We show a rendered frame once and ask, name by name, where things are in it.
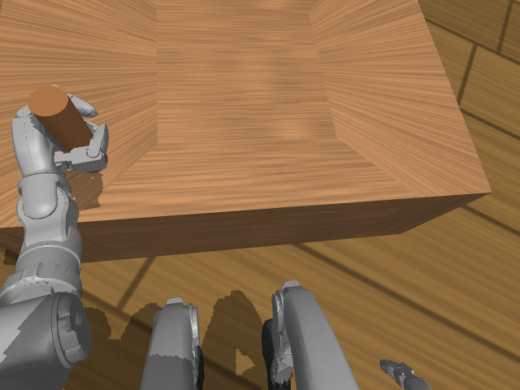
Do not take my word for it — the right robot hand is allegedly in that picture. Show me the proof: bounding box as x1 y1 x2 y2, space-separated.
379 359 432 390

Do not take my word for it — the left robot hand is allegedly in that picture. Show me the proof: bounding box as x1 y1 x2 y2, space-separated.
11 84 109 179

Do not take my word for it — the left robot arm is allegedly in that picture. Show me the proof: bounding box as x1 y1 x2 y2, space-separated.
0 172 93 390

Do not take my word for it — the can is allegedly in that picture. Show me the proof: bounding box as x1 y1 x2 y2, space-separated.
28 86 108 173

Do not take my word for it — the right robot foot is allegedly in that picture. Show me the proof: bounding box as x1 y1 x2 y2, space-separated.
262 318 291 390

